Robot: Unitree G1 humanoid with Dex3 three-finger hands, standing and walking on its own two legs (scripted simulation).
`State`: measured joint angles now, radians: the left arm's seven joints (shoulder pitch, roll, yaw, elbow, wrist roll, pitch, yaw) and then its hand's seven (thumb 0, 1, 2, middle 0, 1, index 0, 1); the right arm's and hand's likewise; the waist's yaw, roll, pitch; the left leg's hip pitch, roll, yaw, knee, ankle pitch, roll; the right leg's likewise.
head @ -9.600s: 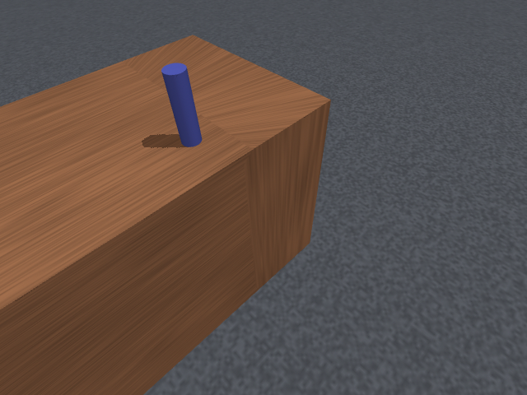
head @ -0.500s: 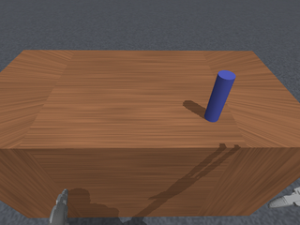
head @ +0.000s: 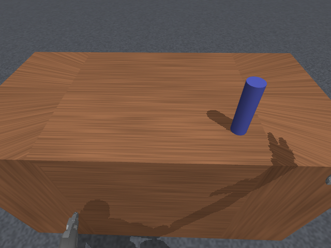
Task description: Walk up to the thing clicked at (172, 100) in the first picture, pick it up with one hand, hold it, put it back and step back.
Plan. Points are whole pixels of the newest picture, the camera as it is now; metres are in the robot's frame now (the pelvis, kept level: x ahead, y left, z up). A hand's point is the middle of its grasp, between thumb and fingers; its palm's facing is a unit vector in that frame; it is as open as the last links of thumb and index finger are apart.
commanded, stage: go down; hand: right
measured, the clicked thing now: (246, 108) +0.49 -0.22 +0.07
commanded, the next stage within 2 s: none
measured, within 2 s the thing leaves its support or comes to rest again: neither
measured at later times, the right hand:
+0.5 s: hand out of the picture +0.32 -0.36 +0.16, palm faces +0.20 +0.98 -0.01, open 17.6 cm
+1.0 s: hand out of the picture +0.36 -0.39 +0.16, palm faces +0.21 +0.98 +0.00, open 17.4 cm
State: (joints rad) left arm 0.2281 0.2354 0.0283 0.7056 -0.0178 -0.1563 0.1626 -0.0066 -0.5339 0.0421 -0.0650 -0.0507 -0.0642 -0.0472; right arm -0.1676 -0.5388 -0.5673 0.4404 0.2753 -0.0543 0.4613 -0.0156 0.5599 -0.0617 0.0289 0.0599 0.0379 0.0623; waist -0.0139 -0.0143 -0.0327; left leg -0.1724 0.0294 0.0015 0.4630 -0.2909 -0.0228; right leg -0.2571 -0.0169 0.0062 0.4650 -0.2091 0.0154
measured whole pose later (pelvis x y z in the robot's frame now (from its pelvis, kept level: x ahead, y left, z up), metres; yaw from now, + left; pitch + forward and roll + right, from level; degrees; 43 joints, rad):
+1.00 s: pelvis +0.01 +0.00 -0.01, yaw +0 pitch +7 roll +1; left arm 0.21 0.25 -0.05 0.69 -0.01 -0.20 0.22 -0.01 -0.55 0.06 -0.07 -0.06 -0.06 -0.06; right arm -0.53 -0.82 -0.63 0.96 0.23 -0.04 0.59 -0.02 0.53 -0.06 0.04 0.05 0.05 0.06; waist 0.04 0.01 -0.10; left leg -0.34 0.01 0.01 0.54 -0.33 -0.02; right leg -0.45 -0.03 0.02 0.60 -0.28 0.02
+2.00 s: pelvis +0.01 -0.01 -0.02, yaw +0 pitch +10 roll +2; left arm 0.24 0.25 -0.07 0.62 0.00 -0.19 0.19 -0.01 -0.54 0.06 -0.06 -0.05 -0.06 -0.05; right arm -0.71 -0.94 -0.65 1.11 0.16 -0.04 0.57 -0.02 0.55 -0.05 0.05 0.05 0.05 0.05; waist 0.08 0.01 -0.10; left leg -0.43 0.00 0.01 0.60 -0.35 -0.03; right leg -0.55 -0.04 0.03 0.68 -0.31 0.01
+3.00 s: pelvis +0.00 -0.01 -0.04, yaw +3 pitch +16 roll +3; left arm 0.26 0.25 0.00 0.42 0.04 -0.12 0.09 -0.01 -0.53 0.05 -0.07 -0.06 -0.07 -0.06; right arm -0.73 -0.59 -0.52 1.07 0.15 -0.27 0.29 -0.02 0.51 -0.05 0.05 0.04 0.04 0.04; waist 0.15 0.02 -0.10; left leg -0.66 -0.02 -0.01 0.80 -0.41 -0.03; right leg -0.78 -0.07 0.02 0.88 -0.38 0.01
